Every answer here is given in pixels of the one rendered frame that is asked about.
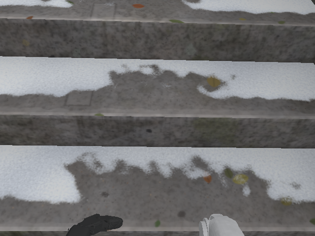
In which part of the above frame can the robot right shin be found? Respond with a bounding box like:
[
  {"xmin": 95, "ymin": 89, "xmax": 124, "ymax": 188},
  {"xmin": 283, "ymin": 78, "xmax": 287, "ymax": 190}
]
[{"xmin": 209, "ymin": 213, "xmax": 238, "ymax": 225}]

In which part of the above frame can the right robot thigh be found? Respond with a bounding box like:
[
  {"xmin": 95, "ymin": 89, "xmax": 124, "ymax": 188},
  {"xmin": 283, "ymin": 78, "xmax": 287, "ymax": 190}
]
[{"xmin": 199, "ymin": 215, "xmax": 244, "ymax": 236}]

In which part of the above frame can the robot left hand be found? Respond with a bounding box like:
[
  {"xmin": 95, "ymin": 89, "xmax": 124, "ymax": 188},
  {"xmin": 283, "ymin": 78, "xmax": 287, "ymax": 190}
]
[{"xmin": 66, "ymin": 213, "xmax": 123, "ymax": 236}]

